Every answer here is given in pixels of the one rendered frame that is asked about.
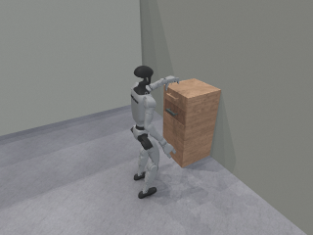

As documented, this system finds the handle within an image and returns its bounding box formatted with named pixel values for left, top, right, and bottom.
left=166, top=93, right=176, bottom=101
left=165, top=108, right=178, bottom=117

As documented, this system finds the robot left forearm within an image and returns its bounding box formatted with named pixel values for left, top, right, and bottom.
left=147, top=77, right=168, bottom=91

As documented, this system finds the drawer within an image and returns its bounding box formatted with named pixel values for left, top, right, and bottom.
left=164, top=98, right=186, bottom=125

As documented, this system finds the humanoid robot torso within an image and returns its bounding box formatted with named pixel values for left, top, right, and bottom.
left=130, top=85, right=153, bottom=142

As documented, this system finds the right robot hand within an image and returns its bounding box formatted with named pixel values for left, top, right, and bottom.
left=162, top=143, right=176, bottom=158

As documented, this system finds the robot right thigh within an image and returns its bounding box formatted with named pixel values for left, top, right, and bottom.
left=140, top=134, right=160, bottom=171

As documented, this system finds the robot right forearm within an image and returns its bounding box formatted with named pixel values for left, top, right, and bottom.
left=147, top=124, right=167, bottom=147

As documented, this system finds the left robot upper arm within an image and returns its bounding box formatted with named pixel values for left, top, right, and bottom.
left=131, top=82, right=152, bottom=93

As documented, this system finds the cabinet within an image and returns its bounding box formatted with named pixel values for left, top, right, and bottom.
left=162, top=78, right=221, bottom=168

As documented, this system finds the right robot upper arm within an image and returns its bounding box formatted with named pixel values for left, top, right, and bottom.
left=144, top=96, right=157, bottom=131

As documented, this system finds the left robot hand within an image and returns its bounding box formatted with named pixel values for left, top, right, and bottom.
left=164, top=75, right=180, bottom=91

